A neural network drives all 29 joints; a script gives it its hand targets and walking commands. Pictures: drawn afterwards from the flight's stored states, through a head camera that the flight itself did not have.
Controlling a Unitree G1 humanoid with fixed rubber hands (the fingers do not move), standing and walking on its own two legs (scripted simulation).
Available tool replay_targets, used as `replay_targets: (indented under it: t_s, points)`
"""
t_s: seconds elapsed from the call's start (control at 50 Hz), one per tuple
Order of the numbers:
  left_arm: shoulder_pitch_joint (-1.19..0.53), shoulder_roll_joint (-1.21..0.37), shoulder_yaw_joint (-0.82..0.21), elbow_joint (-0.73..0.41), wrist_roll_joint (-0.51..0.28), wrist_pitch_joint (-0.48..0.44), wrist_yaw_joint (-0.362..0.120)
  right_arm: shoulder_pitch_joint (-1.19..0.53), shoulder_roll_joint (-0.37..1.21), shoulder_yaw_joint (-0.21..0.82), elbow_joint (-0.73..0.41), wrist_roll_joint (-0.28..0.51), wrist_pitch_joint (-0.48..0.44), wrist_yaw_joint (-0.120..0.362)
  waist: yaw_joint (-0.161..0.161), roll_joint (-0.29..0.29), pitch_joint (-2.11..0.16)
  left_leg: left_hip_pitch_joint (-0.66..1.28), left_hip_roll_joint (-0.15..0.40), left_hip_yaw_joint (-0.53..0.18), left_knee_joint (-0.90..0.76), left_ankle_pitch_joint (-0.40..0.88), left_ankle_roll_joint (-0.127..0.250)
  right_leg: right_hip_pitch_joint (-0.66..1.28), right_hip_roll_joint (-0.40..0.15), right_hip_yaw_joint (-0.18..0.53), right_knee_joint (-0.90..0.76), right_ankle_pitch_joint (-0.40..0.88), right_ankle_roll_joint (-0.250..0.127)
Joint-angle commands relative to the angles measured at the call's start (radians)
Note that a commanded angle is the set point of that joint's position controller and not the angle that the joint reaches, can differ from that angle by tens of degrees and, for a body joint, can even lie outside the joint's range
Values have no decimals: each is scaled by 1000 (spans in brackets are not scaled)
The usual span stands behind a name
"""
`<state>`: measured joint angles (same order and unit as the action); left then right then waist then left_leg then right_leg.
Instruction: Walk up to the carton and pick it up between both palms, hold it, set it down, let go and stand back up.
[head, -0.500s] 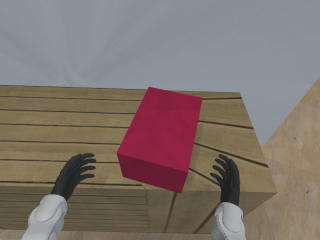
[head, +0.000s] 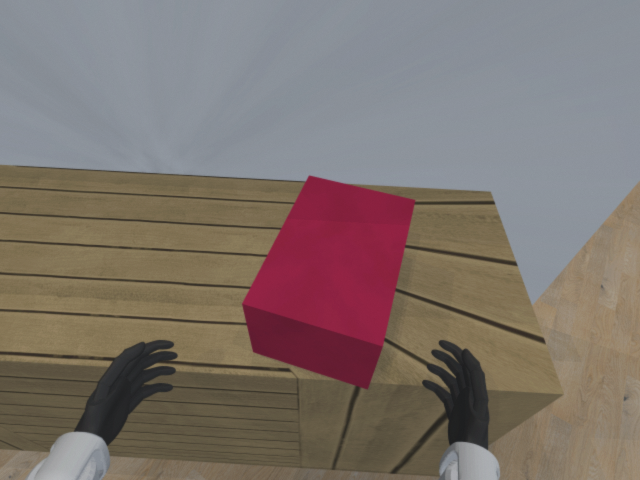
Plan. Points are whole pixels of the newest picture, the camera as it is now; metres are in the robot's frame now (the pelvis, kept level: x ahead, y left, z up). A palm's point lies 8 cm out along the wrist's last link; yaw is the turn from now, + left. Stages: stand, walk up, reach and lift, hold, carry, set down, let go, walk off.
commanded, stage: set down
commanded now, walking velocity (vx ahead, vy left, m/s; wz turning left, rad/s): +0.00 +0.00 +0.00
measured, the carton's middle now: (336, 274) +0.42 -0.01 -0.03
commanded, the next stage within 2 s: let go in 1.70 s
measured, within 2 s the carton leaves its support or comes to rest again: neither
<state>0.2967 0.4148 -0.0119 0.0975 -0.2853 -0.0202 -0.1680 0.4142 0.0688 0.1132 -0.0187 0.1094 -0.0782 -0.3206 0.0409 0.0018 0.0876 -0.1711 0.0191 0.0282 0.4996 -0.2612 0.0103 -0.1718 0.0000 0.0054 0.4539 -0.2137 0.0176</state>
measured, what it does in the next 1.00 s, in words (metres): stands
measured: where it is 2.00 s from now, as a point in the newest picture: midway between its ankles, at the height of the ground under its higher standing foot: outside the picture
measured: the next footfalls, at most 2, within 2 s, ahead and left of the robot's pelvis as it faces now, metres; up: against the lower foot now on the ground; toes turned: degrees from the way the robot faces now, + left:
none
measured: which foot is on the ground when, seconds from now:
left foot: down 0.00-1.00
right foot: down 0.00-1.00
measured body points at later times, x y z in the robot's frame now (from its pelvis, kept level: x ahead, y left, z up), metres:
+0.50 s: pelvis +0.01 -0.01 +0.00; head +0.04 +0.00 +0.45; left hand +0.20 +0.24 -0.01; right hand +0.20 -0.16 -0.01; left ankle +0.01 +0.11 -0.74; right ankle +0.02 -0.13 -0.74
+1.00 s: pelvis +0.01 -0.01 +0.00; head +0.04 -0.01 +0.45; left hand +0.19 +0.23 -0.03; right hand +0.18 -0.18 -0.05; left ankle +0.01 +0.11 -0.74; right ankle +0.02 -0.13 -0.74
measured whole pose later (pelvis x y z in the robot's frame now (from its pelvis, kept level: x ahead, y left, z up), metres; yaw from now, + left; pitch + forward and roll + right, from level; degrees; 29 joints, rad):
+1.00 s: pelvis +0.01 -0.01 +0.00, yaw +0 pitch -3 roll +0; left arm 0.31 0.33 -0.01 0.18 -0.17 0.09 -0.09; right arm 0.41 -0.05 0.08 0.24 0.07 -0.13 -0.12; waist 0.04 0.00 0.09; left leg -0.15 0.02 0.03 0.44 -0.25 -0.01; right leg -0.17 0.00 0.01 0.44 -0.23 0.00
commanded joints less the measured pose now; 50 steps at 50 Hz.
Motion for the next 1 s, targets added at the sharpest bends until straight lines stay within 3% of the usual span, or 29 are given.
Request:
replay_targets:
  t_s: [0.0, 0.06, 0.08, 0.16, 0.2, 0.24, 0.28, 0.34, 0.36, 0.4, 0.42, 0.46, 0.48, 0.5, 0.54, 0.6, 0.62, 0.64, 0.66, 0.7, 0.72, 0.76, 0.9, 0.92, 0.96, 0.98]
  points:
    - [-93, 114, 42, -183, 14, -22, 22, -24, -48, 12, -135, -40, -17, 24, 12, 118, -69, -49, 36, -30, -182, -19, -18, 175, -18, 33, -134, -5, -56]
    - [-81, 129, 52, -192, 11, -14, 15, -7, -40, 10, -148, -37, -20, 24, 7, 77, -92, 24, 15, -13, -147, 56, -27, 128, -29, 38, -154, 16, -51]
    - [-73, 100, 43, -167, 30, -6, 20, -1, -58, -2, -102, -41, -22, 32, 6, 110, -78, 28, 15, -16, -146, 82, -40, 108, -25, 31, -156, 16, -58]
    - [-44, 102, 53, -189, 46, -4, 18, 16, -39, 5, -101, -37, -42, 43, 0, 96, -114, 51, 4, -13, -124, 179, -47, 124, -22, 32, -158, 95, -53]
    - [-29, 82, 61, -154, 63, 2, 22, 11, -60, 9, -58, -41, -56, 58, 17, 96, -115, 76, 1, -17, -116, 237, -57, 102, -15, 23, -153, 125, -50]
    - [-10, 91, 69, -127, 67, 0, 18, 24, -63, 7, -60, -41, -74, 64, 10, 72, -131, 93, -10, -18, -102, 262, -52, 97, -22, 23, -151, 168, -39]
    - [1, 67, 71, -152, 82, 0, 24, 22, -80, 0, -30, -47, -88, 76, 10, 99, -137, 113, -7, -14, -104, 306, -69, 95, -10, 14, -147, 184, -42]
    - [30, 74, 68, -162, 66, -9, 18, 36, -70, 1, -77, -42, -118, 77, 6, 56, -159, 128, -17, -14, -92, 336, -59, 107, -11, 19, -150, 222, -38]
    - [17, 67, 73, -131, 75, -8, 18, 21, -76, 2, -54, -44, -117, 82, 16, 61, -146, 119, -19, -11, -94, 325, -58, 102, -13, 20, -149, 208, -37]
    - [0, 64, 65, -143, 83, -6, 29, 4, -89, -22, -10, -52, -117, 97, 3, 85, -147, 118, -9, -17, -98, 333, -63, 98, -5, 14, -149, 185, -45]
    - [4, 78, 65, -169, 73, -13, 26, 12, -67, -16, -45, -43, -125, 91, 3, 76, -161, 111, -16, -9, -95, 322, -56, 110, -15, 23, -156, 197, -41]
    - [11, 36, 50, -110, 107, 7, 38, -1, -114, -42, 57, -59, -113, 114, -4, 115, -115, 112, -7, -25, -109, 316, -70, 91, 5, 5, -147, 151, -52]
    - [7, 64, 55, -133, 83, 2, 36, -2, -86, -36, 2, -53, -121, 109, 4, 79, -131, 104, -16, -14, -106, 304, -55, 101, -12, 21, -167, 157, -49]
    - [1, 57, 51, -136, 81, 2, 37, -8, -90, -34, -2, -55, -126, 107, -5, 82, -149, 96, -10, -11, -103, 316, -59, 120, -7, 18, -159, 168, -49]
    - [-16, 22, 29, -73, 108, 31, 50, -52, -134, -61, 82, -62, -108, 131, -4, 107, -106, 83, -4, -13, -127, 272, -69, 94, 5, 4, -161, 102, -57]
    - [-14, 39, 35, -87, 86, 32, 56, -53, -112, -66, 4, -67, -120, 134, -13, 58, -124, 64, -13, -8, -128, 229, -50, 118, -3, 8, -163, 103, -52]
    - [-19, 27, 29, -58, 102, 41, 60, -53, -129, -79, 71, -78, -113, 141, -14, 62, -104, 72, -8, -12, -134, 240, -53, 110, 1, 4, -163, 103, -54]
    - [-28, 36, 33, -75, 95, 39, 58, -66, -118, -73, 26, -65, -118, 140, -8, 64, -128, 62, -12, -4, -133, 228, -51, 117, -3, 9, -164, 97, -51]
    - [-30, 12, 23, -43, 115, 51, 69, -68, -145, -96, 93, -74, -108, 154, -18, 93, -103, 61, -5, -10, -145, 217, -60, 104, 6, -4, -156, 80, -57]
    - [-32, 28, 29, -77, 109, 51, 71, -63, -136, -95, 70, -77, -113, 156, -20, 87, -118, 63, -8, -9, -145, 210, -56, 110, -2, 2, -161, 86, -54]
    - [-36, 2, 28, -32, 139, 66, 81, -71, -153, -106, 141, -89, -106, 171, -16, 104, -77, 65, -5, -12, -150, 217, -64, 90, 7, -9, -160, 73, -59]
    - [-43, 9, 24, -64, 130, 70, 83, -79, -151, -116, 105, -84, -115, 170, -28, 79, -103, 66, -5, -3, -148, 213, -64, 109, 6, -9, -156, 81, -52]
    - [-55, 13, 36, 6, 132, 73, 86, -97, -160, -118, 131, -97, -122, 187, -16, 42, -102, 74, -22, 8, -137, 224, -59, 93, -3, -6, -165, 110, -44]
    - [-69, 19, 42, -12, 127, 64, 87, -101, -159, -115, 110, -94, -125, 186, -19, 43, -121, 76, -23, 10, -136, 222, -54, 97, -9, 0, -158, 122, -38]
    - [-66, -12, 27, 39, 159, 81, 99, -115, -193, -132, 213, -101, -117, 208, -17, 70, -95, 76, -16, 0, -145, 223, -69, 83, 6, -16, -158, 91, -47]
    - [-74, -3, 29, 2, 147, 74, 100, -113, -185, -135, 176, -102, -128, 207, -22, 64, -112, 83, -18, 12, -148, 235, -68, 93, 3, -11, -160, 104, -44]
